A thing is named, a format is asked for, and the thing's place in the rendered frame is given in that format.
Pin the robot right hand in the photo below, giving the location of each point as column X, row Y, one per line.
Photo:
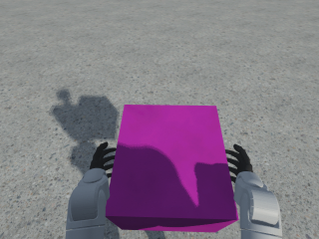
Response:
column 242, row 163

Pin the carton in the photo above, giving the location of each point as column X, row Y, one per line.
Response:
column 170, row 171

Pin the robot left hand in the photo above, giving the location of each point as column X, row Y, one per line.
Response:
column 98, row 160

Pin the robot left forearm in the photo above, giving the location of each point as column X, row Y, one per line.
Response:
column 86, row 213

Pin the robot right forearm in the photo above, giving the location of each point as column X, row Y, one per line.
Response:
column 259, row 211

